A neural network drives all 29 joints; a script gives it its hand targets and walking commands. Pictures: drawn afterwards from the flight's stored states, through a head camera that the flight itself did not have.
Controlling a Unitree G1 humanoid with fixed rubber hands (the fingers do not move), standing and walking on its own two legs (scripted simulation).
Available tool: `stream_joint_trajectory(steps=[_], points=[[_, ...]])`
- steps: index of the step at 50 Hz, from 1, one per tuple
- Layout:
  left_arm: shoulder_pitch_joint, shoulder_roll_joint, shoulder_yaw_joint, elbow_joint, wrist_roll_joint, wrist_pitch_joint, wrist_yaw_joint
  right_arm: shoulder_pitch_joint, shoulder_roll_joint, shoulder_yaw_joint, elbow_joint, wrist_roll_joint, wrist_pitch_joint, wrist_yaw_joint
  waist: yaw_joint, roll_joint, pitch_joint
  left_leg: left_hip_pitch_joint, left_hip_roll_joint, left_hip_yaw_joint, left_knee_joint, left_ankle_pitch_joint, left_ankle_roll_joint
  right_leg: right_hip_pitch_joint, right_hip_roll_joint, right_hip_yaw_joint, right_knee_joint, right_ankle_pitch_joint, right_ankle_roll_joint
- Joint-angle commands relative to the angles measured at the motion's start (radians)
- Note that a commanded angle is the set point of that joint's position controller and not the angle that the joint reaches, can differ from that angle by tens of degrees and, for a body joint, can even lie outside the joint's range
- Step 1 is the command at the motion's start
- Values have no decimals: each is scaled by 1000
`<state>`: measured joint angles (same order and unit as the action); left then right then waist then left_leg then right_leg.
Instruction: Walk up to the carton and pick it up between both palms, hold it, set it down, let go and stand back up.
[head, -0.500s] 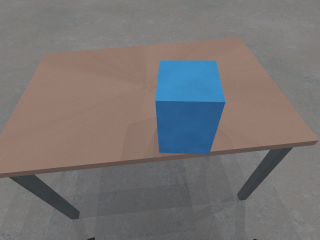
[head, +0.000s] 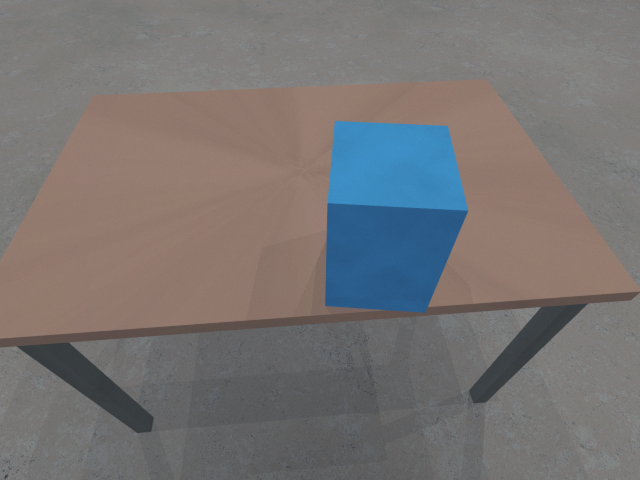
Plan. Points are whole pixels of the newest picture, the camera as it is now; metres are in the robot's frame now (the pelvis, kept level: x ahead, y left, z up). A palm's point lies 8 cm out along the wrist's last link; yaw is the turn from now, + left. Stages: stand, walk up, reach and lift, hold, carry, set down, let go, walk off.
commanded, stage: walk up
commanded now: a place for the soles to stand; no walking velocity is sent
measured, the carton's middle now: (382, 221) +0.47 -0.06 +0.03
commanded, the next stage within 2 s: reach and lift in 0.96 s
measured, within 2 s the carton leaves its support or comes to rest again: neither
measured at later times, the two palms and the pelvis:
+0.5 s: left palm out of the picture +0.06 +0.24 -0.14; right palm out of the picture +0.05 -0.25 -0.13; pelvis +0.01 +0.00 +0.00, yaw +1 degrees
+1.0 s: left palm out of the picture +0.04 +0.24 -0.14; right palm out of the picture +0.06 -0.25 -0.13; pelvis +0.02 -0.01 +0.00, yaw +0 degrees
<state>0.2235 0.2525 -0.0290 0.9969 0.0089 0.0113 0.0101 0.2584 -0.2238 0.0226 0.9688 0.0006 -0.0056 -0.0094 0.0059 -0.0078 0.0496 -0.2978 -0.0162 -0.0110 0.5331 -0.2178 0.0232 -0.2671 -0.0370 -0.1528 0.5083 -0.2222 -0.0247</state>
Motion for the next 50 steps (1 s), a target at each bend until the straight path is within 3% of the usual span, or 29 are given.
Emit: stream_joint_trajectory(steps=[1, 2, 3, 5, 7, 9, 11, 13, 15, 16, 17, 18, 19, 22, 24, 25, 27, 28, 32, 33, 35, 36, 39, 40, 42, 45, 48, 49, 50], points=[[22, 121, 16, -37, -8, -23, 8, 0, -136, -36, -51, 2, -12, -6, -5, 53, -37, -29, 115, -146, -111, 28, 44, 19, -109, 160, -105, -66, -35], [1, 129, 21, -43, -4, -19, 9, 18, -138, -33, -42, 5, -12, -6, -13, 9, -16, -47, 116, -153, -113, 4, 39, 29, -107, 166, -110, -84, -41], [5, 129, 22, -41, -6, -19, 8, 15, -137, -30, -38, 0, -12, -5, -13, 19, -33, -30, 114, -137, -102, 17, 37, 28, -118, 169, -120, -78, -43], [12, 118, 20, -40, -6, -18, 7, 5, -141, -35, -38, -3, -10, -8, -11, -29, -22, -11, 93, -108, -69, 18, 31, 2, -130, 188, -151, -91, -43], [2, 137, 25, -36, -7, -15, 9, 7, -130, -30, -40, -9, -7, -9, -27, -33, -33, 17, 79, -85, -49, 24, 24, -19, -155, 193, -181, -125, -54], [0, 131, 25, -35, -7, -15, 8, 2, -133, -27, -39, -8, -10, -9, -19, -40, -33, 6, 84, -100, -49, 38, 23, -12, -140, 182, -174, -111, -51], [6, 138, 29, -40, -7, -16, 10, -7, -134, -28, -30, -10, -12, -9, -15, -12, -37, 16, 79, -87, -45, 46, 21, -7, -147, 178, -175, -101, -54], [2, 135, 27, -43, -8, -15, 8, 0, -131, -24, -27, -6, -17, -12, -21, -26, -55, 17, 83, -88, -36, 108, 23, 18, -145, 154, -154, -55, -57], [12, 132, 25, -40, -9, -13, 7, -19, -144, -25, -31, -7, -17, -14, -5, -18, -71, 5, 88, -92, -34, 104, 26, 47, -141, 147, -143, -42, -50], [24, 112, 21, -29, -11, -12, 4, 0, -107, -12, -24, -4, -17, -13, -9, -25, -85, 7, 98, -111, -63, 65, 28, 67, -136, 158, -154, -86, -53], [27, 109, 19, -29, -11, -10, 6, -11, -109, -9, -16, -4, -16, -11, 6, 30, -60, 0, 89, -99, -71, 16, 25, 48, -142, 170, -171, -132, -51], [30, 112, 24, -27, -8, -8, 6, -13, -102, -9, -20, -1, -15, -11, -7, 31, -55, 7, 83, -102, -76, -5, 26, 38, -145, 182, -177, -164, -51], [3, 115, 24, -22, -6, -5, 6, -2, -102, -4, -17, -1, -15, -13, -15, -4, -13, -27, 88, -113, -84, -1, 22, 32, -135, 168, -182, -169, -47], [26, 101, 17, -15, -5, -8, 2, -5, -131, -5, -4, -1, -21, -15, 1, 18, 6, -55, 107, -145, -118, 48, 21, 85, -108, 143, -136, -55, -35], [45, 98, 17, -6, -1, -11, 0, -8, -139, -7, -3, 2, -22, -16, 7, 85, -23, -39, 115, -155, -149, -11, 26, 88, -106, 139, -127, -84, -36], [39, 101, 18, 0, -1, -10, 2, 0, -138, -6, 6, 6, -22, -16, 10, 80, 5, -84, 130, -186, -171, -50, 34, 109, -96, 143, -118, -84, -33], [48, 105, 17, 6, -2, -13, 3, -1, -143, -7, 10, 4, -21, -16, 9, 62, 25, -92, 127, -179, -171, -48, 31, 101, -98, 148, -129, -85, -33], [35, 108, 19, 12, -1, -15, 2, 6, -127, -6, 12, 8, -22, -16, 0, 18, 15, -72, 123, -175, -170, -39, 29, 98, -101, 154, -129, -78, -37], [42, 91, 13, 17, -5, -23, 2, 32, -128, -6, 22, 5, -29, -15, -10, 54, -32, -16, 120, -155, -155, 48, 24, 112, -102, 145, -129, -32, -33], [49, 86, 11, 19, -3, -23, 3, 27, -136, -7, 29, 8, -28, -16, 9, 58, -24, -36, 125, -172, -167, 28, 37, 122, -96, 144, -125, -32, -27], [58, 105, 16, 37, -1, -24, 5, 7, -120, -1, 26, 3, -26, -17, 8, 6, -24, -2, 118, -148, -143, 87, 33, 117, -108, 149, -137, -5, -28], [60, 103, 12, 36, -4, -24, 6, 22, -122, -3, 28, 4, -27, -17, -4, 8, -36, 11, 115, -134, -132, 97, 24, 99, -111, 151, -148, -6, -30], [44, 96, 13, 39, -2, -20, 10, 33, -120, -3, 38, -1, -23, -18, -6, 27, -35, -4, 114, -142, -137, 85, 26, 131, -114, 150, -146, -2, -29], [48, 93, 10, 42, -4, -21, 11, 30, -119, -3, 35, 2, -23, -18, -6, -10, -29, 1, 119, -132, -132, 102, 30, 111, -115, 156, -153, 10, -32], [58, 88, 9, 47, -6, -22, 9, 21, -114, -1, 40, 3, -21, -21, -2, 22, -24, 27, 113, -121, -122, 105, 24, 93, -117, 156, -159, 17, -31], [54, 97, 13, 54, -2, -19, 11, 30, -109, 1, 48, 1, -21, -22, -11, -8, -8, -2, 116, -124, -132, 84, 21, 105, -116, 148, -159, -9, -29], [60, 85, 10, 59, -1, -17, 10, 9, -116, -1, 56, -2, -18, -23, 0, 7, -4, -1, 104, -112, -129, 45, 20, 90, -117, 158, -177, -43, -32], [-699, 255, 72, -408, -44, 174, 13, -701, -53, -150, -141, -89, -47, 12, -78, -52, -130, -254, 61, 18, 12, -188, -16, -75, -18, 116, 76, -250, -15], [-538, 216, 53, -365, -69, 307, 39, -574, -70, -169, -92, -121, 17, 44, -69, -73, -19, -349, 48, 59, 46, -347, -20, -55, -33, 132, 127, -390, -32]])
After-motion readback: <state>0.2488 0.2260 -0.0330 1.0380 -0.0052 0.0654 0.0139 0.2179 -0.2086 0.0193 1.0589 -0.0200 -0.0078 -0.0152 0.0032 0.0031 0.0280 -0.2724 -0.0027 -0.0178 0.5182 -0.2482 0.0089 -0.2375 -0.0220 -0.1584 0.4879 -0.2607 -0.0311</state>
